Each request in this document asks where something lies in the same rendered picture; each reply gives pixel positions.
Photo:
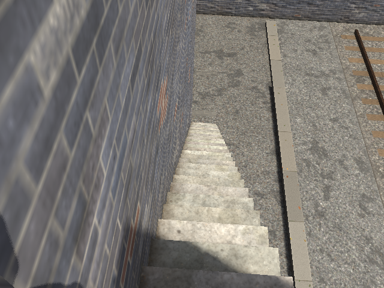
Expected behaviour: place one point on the stairs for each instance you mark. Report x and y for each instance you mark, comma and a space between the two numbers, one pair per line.
209, 235

